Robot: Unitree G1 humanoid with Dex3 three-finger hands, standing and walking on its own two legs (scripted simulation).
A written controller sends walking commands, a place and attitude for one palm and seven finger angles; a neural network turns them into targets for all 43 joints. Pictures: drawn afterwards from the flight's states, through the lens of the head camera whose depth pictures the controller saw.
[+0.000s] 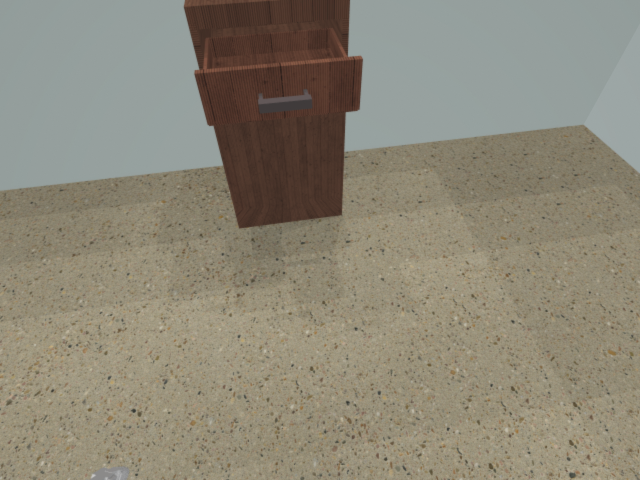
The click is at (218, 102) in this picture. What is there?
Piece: drawer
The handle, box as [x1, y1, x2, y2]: [258, 89, 311, 113]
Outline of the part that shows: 310,94 307,93 306,89 303,89 303,95 263,99 261,93 259,93 259,111 261,113 311,108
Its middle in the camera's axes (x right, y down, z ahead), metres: -0.09 -0.35 +0.98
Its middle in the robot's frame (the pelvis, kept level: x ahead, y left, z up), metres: +0.97 +0.15 -0.02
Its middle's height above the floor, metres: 0.75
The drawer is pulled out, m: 0.27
